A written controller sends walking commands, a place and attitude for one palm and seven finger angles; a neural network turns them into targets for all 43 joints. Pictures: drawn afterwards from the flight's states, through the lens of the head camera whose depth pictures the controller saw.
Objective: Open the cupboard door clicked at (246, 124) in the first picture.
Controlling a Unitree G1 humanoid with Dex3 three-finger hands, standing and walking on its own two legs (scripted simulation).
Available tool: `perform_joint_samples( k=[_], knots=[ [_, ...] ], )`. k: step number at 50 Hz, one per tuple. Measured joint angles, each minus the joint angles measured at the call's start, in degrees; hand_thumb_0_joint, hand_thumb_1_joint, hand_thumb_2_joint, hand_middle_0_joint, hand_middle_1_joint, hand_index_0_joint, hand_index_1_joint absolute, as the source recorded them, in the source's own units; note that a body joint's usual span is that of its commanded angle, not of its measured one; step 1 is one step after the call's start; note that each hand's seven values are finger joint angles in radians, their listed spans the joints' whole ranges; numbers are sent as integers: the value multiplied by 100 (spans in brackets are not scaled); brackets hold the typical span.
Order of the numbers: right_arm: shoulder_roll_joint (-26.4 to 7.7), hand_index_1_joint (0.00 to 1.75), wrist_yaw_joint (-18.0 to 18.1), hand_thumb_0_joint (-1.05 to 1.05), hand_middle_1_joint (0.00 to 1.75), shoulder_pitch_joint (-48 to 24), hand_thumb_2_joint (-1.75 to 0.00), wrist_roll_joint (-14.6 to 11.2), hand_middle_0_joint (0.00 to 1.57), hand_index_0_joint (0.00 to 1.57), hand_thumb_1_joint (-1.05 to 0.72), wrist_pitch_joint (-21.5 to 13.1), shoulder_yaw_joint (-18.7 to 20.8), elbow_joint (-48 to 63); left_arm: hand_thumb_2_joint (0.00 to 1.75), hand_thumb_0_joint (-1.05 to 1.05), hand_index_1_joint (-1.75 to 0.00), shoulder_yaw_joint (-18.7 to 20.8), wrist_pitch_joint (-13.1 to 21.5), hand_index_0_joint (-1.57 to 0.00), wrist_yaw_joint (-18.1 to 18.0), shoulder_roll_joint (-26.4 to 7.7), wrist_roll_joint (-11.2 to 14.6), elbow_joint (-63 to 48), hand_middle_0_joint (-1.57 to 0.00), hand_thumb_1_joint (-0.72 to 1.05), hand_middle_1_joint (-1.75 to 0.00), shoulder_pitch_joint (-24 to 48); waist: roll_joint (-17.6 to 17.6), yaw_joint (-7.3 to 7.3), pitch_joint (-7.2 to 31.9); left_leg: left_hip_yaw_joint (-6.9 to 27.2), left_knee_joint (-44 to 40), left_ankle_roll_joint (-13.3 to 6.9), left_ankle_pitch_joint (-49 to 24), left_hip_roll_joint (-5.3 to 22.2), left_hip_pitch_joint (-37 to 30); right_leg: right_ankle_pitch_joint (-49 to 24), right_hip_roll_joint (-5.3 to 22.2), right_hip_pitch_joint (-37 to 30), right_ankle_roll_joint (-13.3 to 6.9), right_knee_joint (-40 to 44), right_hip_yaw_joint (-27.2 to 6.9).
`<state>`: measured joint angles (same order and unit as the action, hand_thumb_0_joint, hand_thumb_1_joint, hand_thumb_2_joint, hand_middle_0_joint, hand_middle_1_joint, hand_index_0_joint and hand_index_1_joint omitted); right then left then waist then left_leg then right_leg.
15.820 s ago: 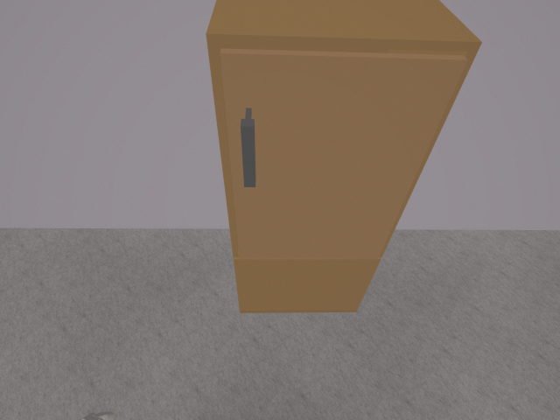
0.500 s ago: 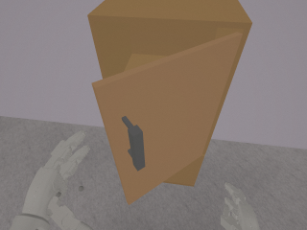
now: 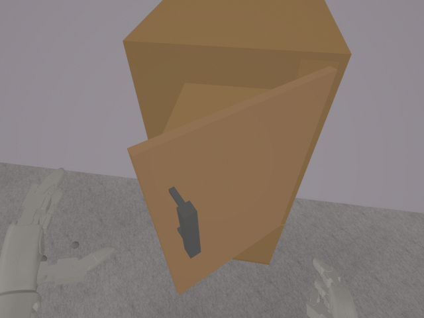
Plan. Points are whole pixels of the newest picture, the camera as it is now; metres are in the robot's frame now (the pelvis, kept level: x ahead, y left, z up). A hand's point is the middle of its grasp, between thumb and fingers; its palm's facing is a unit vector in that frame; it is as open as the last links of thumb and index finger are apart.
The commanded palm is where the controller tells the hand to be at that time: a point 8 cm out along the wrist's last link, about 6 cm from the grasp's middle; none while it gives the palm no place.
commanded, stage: draw the hand back to the body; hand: left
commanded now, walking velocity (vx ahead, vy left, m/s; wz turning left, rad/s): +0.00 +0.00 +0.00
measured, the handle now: (184, 223) +0.26 +0.09 +0.07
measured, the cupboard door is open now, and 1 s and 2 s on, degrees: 42 42 42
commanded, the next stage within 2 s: step back with the hand held close in 0.70 s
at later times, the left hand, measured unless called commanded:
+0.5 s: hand (61, 208) +0.21 +0.25 +0.16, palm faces +0.45 -0.80 -0.41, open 7.7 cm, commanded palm +0.16 +0.29 +0.18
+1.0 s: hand (49, 216) +0.19 +0.26 +0.17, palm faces +0.40 -0.79 -0.47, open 7.4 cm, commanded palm +0.13 +0.29 +0.19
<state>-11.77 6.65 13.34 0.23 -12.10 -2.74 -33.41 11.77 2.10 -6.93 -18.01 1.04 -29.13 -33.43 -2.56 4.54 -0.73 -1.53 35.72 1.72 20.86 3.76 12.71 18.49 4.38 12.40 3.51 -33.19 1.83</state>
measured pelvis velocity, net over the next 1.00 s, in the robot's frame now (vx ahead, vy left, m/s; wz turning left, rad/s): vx -0.03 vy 0.00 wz -0.05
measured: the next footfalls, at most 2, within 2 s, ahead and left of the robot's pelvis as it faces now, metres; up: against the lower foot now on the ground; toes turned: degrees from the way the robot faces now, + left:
right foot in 1.96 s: -0.25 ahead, -0.09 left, +0.00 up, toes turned +6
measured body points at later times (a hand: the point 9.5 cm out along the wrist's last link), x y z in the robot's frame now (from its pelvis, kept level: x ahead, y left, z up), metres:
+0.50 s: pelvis +0.01 -0.01 +0.01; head +0.01 -0.03 +0.46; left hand +0.18 +0.29 +0.19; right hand +0.21 -0.23 -0.07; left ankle -0.02 +0.13 -0.73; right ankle -0.01 -0.16 -0.73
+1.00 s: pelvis -0.03 +0.00 +0.02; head -0.01 -0.01 +0.46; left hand +0.17 +0.30 +0.20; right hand +0.17 -0.23 -0.06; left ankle -0.02 +0.13 -0.73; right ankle -0.01 -0.16 -0.73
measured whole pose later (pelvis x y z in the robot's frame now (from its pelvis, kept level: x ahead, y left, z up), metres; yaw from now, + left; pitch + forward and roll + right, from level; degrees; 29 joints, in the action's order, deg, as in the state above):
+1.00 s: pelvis -0.03 +0.00 +0.02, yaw -3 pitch -2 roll +0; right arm -12.7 4.5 7.4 0.8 -4.3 -0.8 -34.0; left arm 23.3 7.9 -6.0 -20.6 1.8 -23.7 -25.8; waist -2.3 2.1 -4.1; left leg -4.3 25.0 1.9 13.1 4.5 9.5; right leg 9.7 3.1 10.5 3.2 -22.4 -0.4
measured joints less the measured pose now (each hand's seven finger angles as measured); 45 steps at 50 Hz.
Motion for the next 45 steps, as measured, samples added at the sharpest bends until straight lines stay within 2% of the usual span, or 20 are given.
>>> perform_joint_samples(
  k=[17, 23, 29, 42, 45],
  knots=[
    [-40, 30, -146, 1, 30, -285, -90, 48, 21, 20, -91, 337, 146, -246, 78, 1, -30, 776, 35, -20, -9, -160, 101, 412, -20, 63, -30, 660, -34, 20, -109, -146, -888, 56, -299, 51, -726, -275, -79, -615, -36, 775, -72],
    [-91, 30, -196, 1, 30, -324, -90, 45, 21, 20, -91, 428, 214, -284, 86, 1, -30, 826, 53, -21, 12, -67, 123, 513, -20, 79, -30, 779, -61, 6, -137, -159, -1043, 72, -390, 68, -824, -360, -102, -701, -52, 917, -75],
    [-80, 30, -196, 1, 30, -318, -90, 50, 21, 20, -91, 467, 249, -301, 89, 1, -30, 722, 61, -21, 70, -35, 120, 540, -21, 86, -30, 699, -59, -12, -167, -175, -1124, 85, -463, 87, -873, -428, -126, -733, -71, 979, -88],
    [-38, 30, -180, 1, 30, -294, -90, 46, 21, 20, -91, 396, 246, -408, 90, 2, -30, 789, 169, -21, 48, -46, 102, 638, -21, 89, -30, 794, -83, 3, -222, -171, -1177, 83, -595, 97, -933, -586, -143, -814, -84, 1079, -90],
    [-63, 30, -193, 1, 30, -370, -90, 34, 21, 20, -91, 540, 166, -320, 90, 2, -30, 973, 372, -21, 88, -91, 102, 677, -21, 89, -30, 866, -70, -83, -182, -152, -1081, 55, -616, 116, -692, -669, -163, -635, -75, 1105, -79]
  ],
)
